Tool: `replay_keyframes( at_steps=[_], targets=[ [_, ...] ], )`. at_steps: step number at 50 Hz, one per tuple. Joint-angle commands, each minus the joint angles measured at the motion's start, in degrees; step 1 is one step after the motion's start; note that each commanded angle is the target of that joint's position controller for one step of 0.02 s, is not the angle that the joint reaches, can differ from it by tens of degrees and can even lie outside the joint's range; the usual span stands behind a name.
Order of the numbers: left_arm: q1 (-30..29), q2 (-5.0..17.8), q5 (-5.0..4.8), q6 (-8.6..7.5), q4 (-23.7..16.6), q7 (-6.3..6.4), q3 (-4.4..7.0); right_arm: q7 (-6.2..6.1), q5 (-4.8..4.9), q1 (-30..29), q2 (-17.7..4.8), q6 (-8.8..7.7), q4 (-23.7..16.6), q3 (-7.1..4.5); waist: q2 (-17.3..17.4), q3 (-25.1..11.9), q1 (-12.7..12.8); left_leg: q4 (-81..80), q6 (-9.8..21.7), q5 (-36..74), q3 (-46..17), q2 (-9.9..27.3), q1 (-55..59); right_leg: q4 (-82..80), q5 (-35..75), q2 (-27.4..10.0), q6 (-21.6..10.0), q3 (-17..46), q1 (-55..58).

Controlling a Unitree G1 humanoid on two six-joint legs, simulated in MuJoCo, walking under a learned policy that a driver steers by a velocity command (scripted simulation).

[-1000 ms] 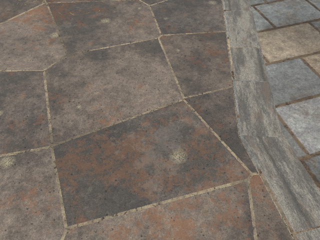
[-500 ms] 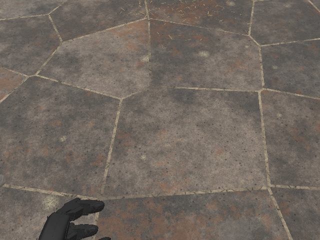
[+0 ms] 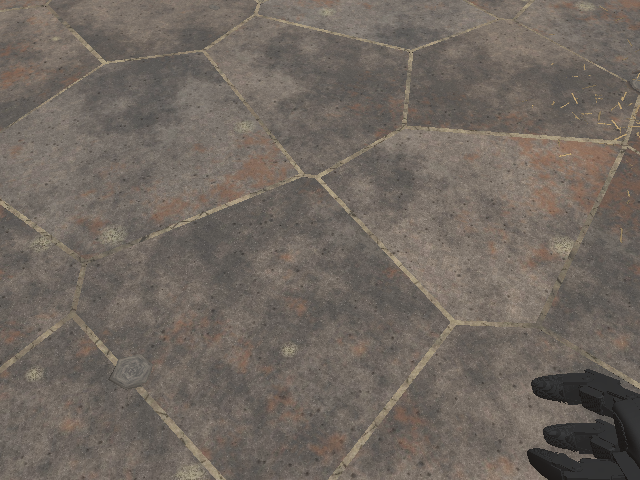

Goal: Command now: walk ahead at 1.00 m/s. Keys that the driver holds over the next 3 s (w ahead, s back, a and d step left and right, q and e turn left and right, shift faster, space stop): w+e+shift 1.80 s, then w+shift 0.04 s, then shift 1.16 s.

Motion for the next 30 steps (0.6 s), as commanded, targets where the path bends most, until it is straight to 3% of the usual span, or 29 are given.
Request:
replay_keyframes(
  at_steps=[1, 2, 3, 4, 5, 6, 7, 8, 9, 10, 12, 14, 15, 16, 17, 20, 21, 22, 23, 24, 25, 26, 27, 28, 29, 30],
  targets=[
    [-4.2, 9.2, -0.62, -0.86, -2.7, -0.04, 0.71, 0.07, -0.21, -3.1, -1.1, -1.43, -3.3, 0.85, -5.7, 7.6, -6.4, -10.7, 1.5, 1.6, 6.7, -2.9, 16.7, -7.1, 52.5, -12.9, -9.0, 6.3, -12.9],
    [-4.1, 11.3, -0.66, -0.68, -2.1, 0.24, 1.05, -0.75, -0.52, -0.5, -2.3, -1.6, -2.3, 0.43, -7.4, 4.7, -8.3, -11.5, 1.9, -1.8, 6.7, -4.9, 21.2, -1.1, 67.3, -13.6, -9.0, 6.0, -9.4],
    [-4.6, 13.3, -0.53, -0.31, -1.7, 0.65, 1.39, -1.72, -0.91, 6.7, -4.5, -1.81, -0.2, -0.54, -9.1, -0.5, -12.4, -12.3, 2.5, -5.8, 5.0, -6.0, 29.5, 9.4, 75.0, -14.4, -8.6, 6.3, -8.1],
    [-6.1, 14.0, -0.92, 0.28, -1.8, 0.95, 1.52, -2.79, -0.95, 18.5, -6.5, -2.08, 3.7, -1.75, -9.5, -6.4, -18.2, -17.0, 2.9, -5.4, 3.2, -5.9, 42.8, 23.7, 72.0, -13.5, -8.2, 6.5, -11.6],
    [-6.6, 11.4, -1.01, 0.28, -3.0, 0.7, 0.9, -4.19, -1.91, 27.7, -10.9, -2.16, 6.7, -3.47, -8.2, -12.1, -21.4, -16.5, 3.0, -11.1, -4.0, 1.5, 58.7, 41.0, 53.2, -10.3, -7.8, 6.9, -23.9],
    [-2.0, 1.1, -1.07, 0.19, -5.4, -0.01, -0.76, -5.1, -3.04, 29.8, -15.5, -2.78, 7.2, -4.59, 7.2, -19.7, -14.6, -18.5, 3.3, -21.8, -26.7, 20.4, 72.2, 62.8, -8.1, -2.5, -7.8, 9.3, -40.6],
    [-2.5, 4.6, -3.13, 0.67, -7.0, 0.49, 0.22, -5.3, -1.78, 29.6, -14.6, -2.39, 6.2, -4.85, 5.7, -25.5, -15.1, -28.9, 5.1, -25.9, -43.5, 25.8, 70.2, 72.6, -5.9, -0.5, -8.6, 15.5, -47.2],
    [-9.2, 6.8, -2.68, 1.04, -7.7, 0.58, 1.02, -5.27, -0.79, 25.1, -9.9, -2.61, 7.4, -4.07, -0.1, -12.8, -13.3, -31.4, 4.1, -24.0, -33.1, 20.9, 60.1, 70.3, 2.2, -3.8, -8.7, 15.6, -50.5],
    [-10.6, 4.4, -2.42, 1.13, -7.6, 0.05, 0.55, -5.06, -0.37, 21.7, -6.6, -3.22, 8.1, -3.46, 0.6, -4.6, -11.0, -33.8, 3.8, -18.1, -25.5, 18.5, 51.2, 67.1, 5.4, -5.4, -8.2, 14.6, -50.2],
    [-10.1, 3.2, -2.03, 1.84, -6.4, -0.36, 0.48, -4.9, -0.25, 19.6, -4.7, -3.75, 8.6, -3.25, 0.2, -1.4, -8.7, -36.0, 2.7, -13.5, -19.4, 16.0, 45.3, 65.3, 6.4, -6.7, -7.5, 14.8, -47.8],
    [-8.1, 1.0, -0.74, 4.04, -5.3, -1.21, 0.54, -4.97, 0.78, 20.0, -1.9, -4.79, 10.1, -2.6, 1.5, 1.1, -5.4, -39.1, 1.4, -8.8, -10.8, 13.9, 38.1, 64.0, 6.8, -8.3, -6.4, 14.6, -44.2],
    [-12.9, 0.1, -0.31, 5.57, -6.7, -1.93, 0.96, -4.82, 2.14, 20.5, 0.0, -5.81, 12.2, -2.29, 0.5, 4.4, -4.4, -41.5, -1.1, -2.3, -2.8, 11.2, 37.9, 62.8, 8.6, -9.1, -6.1, 14.0, -48.6],
    [-15.5, -1.0, -0.12, 5.82, -8.7, -2.32, 0.62, -4.75, 2.21, 21.3, -0.8, -6.31, 12.6, -2.43, 2.8, 4.9, -4.2, -42.3, -1.2, 1.8, -0.1, 12.1, 37.0, 61.4, 11.1, -9.5, -5.8, 13.0, -49.8],
    [-18.9, -1.0, -0.29, 5.8, -9.9, -2.53, 0.45, -4.63, 2.12, 21.4, 0.5, -6.54, 13.2, -2.15, 2.1, 6.5, -4.2, -42.7, -2.5, 8.2, 4.7, 9.9, 36.1, 59.2, 14.1, -9.0, -5.9, 11.5, -50.5],
    [-21.7, -1.8, -0.43, 5.7, -11.3, -2.8, 0.0, -4.63, 1.81, 21.6, 0.3, -6.81, 13.6, -2.12, 3.5, 7.1, -4.1, -43.1, -2.5, 10.7, 7.8, 9.0, 34.9, 55.7, 17.7, -8.5, -6.1, 10.1, -50.2],
    [-28.1, -0.4, -0.66, 5.26, -13.8, -3.99, -0.57, -5.35, 1.52, 22.1, -1.8, -6.94, 14.3, -2.3, -0.3, 8.5, -4.1, -44.4, -4.4, 21.6, 14.7, 7.1, 36.3, 41.6, 24.9, -5.7, -8.1, 4.7, -46.0],
    [-29.7, -0.2, -0.55, 5.15, -14.4, -4.36, -0.75, -5.76, 1.66, 23.0, -3.1, -6.93, 14.7, -2.4, -1.2, 8.6, -4.1, -44.0, -5.1, 29.8, 16.2, 7.2, 37.9, 37.0, 26.5, -3.8, -9.1, 2.1, -43.0],
    [-27.9, 1.1, -1.28, 5.45, -13.0, -4.48, -0.43, -6.41, 1.64, 22.9, -4.3, -7.03, 14.1, -2.45, -0.8, 4.1, -3.8, -41.0, -6.1, 46.7, 17.3, 6.3, 40.6, 36.1, 27.6, 0.4, -9.7, -0.6, -36.5],
    [-26.8, 1.2, -0.76, 5.32, -13.9, -4.56, -0.56, -6.77, 2.01, 23.7, -7.7, -6.92, 13.9, -3.03, 2.3, 4.8, -1.8, -35.3, -6.8, 58.5, 17.4, 9.2, 42.5, 34.3, 25.5, 0.9, -10.8, -1.1, -35.1],
    [-22.6, 3.4, -0.57, 5.53, -12.8, -4.26, -0.06, -7.44, 1.72, 22.9, -9.7, -6.02, 13.5, -3.68, 3.9, 2.7, 0.9, -29.4, -7.3, 68.3, 16.9, 11.0, 45.9, 33.6, 21.0, 2.9, -11.9, -1.8, -31.8],
    [-14.8, 5.8, -0.23, 5.58, -10.7, -3.63, 0.96, -7.71, 1.38, 21.2, -10.9, -4.84, 13.1, -4.21, 4.6, -0.8, 5.2, -19.6, -6.8, 70.4, 16.2, 11.7, 45.4, 33.5, 18.4, 4.2, -13.1, -1.0, -23.5],
    [-3.4, 8.8, -0.35, 5.66, -7.1, -2.85, 2.57, -7.73, 0.81, 17.7, -11.9, -3.44, 11.5, -4.69, 4.2, -6.1, 10.6, -5.1, -5.7, 66.7, 14.5, 12.3, 41.9, 33.0, 14.4, 4.9, -14.9, 1.4, -11.7],
    [5.2, 11.5, -0.77, 5.4, -4.3, -1.63, 4.29, -6.97, 0.58, 16.4, -11.0, -2.5, 11.3, -4.73, -1.4, -8.7, 13.4, 18.1, -5.0, 43.3, 14.5, 8.2, 34.1, 27.6, 12.9, 4.5, -17.5, 6.7, -0.4],
    [-0.8, 14.6, -1.8, 5.88, -4.0, -0.54, 5.33, -5.51, -0.41, 15.0, -2.3, -3.21, 9.4, -2.46, -17.0, -1.1, 6.4, 41.1, -6.1, -19.9, 12.0, -3.8, 14.0, 28.1, 20.2, -0.7, -19.5, 17.7, 2.1],
    [-5.6, 20.1, -0.3, 6.38, -7.2, -0.47, 6.25, -5.44, 0.62, 21.5, -1.7, -4.47, 2.9, -1.5, -19.1, -11.8, -1.3, 51.7, -7.7, -25.9, 0.3, -6.0, -3.3, 18.4, 13.0, -10.4, -31.1, 46.9, 14.7],
    [-7.6, 17.7, -0.28, 6.37, -9.4, -0.06, 6.32, -5.49, -0.01, 18.3, -3.9, -6.12, 1.9, -1.04, -9.4, -11.7, 0.3, 48.0, -6.8, -22.1, -5.8, -3.1, -8.1, 5.5, -4.6, -14.7, -31.0, 59.0, 12.8]
  ],
)
Next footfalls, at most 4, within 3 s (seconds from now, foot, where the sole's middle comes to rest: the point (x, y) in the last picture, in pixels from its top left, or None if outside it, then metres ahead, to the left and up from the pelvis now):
0.10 left None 0.28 0.08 -0.77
0.54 right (435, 396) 0.67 -0.14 -0.77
0.96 left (464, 243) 1.11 -0.22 -0.77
1.44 right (635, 243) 1.16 -0.67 -0.77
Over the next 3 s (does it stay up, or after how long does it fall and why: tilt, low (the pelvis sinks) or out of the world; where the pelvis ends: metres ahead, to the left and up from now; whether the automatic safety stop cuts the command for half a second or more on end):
stays up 1.24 -1.25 0.01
